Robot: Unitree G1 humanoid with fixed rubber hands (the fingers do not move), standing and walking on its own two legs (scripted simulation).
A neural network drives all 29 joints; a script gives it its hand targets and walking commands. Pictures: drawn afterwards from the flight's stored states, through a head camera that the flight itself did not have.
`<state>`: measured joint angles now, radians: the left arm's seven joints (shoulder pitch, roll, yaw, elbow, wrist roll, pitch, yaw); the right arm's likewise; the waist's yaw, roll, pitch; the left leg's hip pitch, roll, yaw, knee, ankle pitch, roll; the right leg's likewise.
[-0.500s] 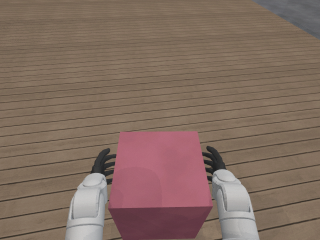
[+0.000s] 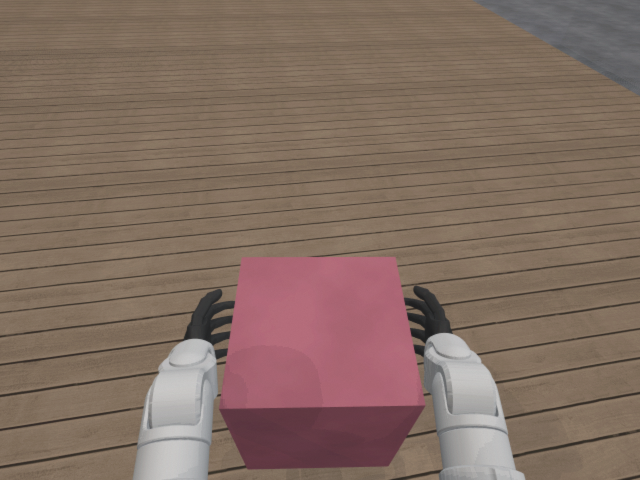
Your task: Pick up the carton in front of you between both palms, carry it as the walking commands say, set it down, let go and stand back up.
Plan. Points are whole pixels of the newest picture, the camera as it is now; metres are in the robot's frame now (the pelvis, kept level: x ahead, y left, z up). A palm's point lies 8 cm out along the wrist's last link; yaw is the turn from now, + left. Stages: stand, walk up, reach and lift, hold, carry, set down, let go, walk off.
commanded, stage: carry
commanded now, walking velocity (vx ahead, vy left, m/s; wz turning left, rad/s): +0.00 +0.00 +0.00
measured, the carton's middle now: (318, 367) +0.30 +0.00 -0.04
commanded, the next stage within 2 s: hold in 0.80 s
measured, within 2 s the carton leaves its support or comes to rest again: neither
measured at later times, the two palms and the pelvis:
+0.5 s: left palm (193, 369) +0.26 +0.15 +0.04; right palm (440, 362) +0.26 -0.15 +0.04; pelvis -0.03 +0.00 +0.00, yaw +0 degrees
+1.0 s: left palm (222, 371) +0.25 +0.12 +0.04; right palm (477, 393) +0.22 -0.18 +0.04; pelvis -0.04 +0.00 +0.01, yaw -7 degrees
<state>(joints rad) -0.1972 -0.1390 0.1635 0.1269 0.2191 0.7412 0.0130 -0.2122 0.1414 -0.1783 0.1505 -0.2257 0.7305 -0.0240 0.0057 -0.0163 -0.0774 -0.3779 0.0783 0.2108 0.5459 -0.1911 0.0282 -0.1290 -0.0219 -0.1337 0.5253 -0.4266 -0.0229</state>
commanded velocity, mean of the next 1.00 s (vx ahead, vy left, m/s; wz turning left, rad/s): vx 0.00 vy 0.00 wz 0.00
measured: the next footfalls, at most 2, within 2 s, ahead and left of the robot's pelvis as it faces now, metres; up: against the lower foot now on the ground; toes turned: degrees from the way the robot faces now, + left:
none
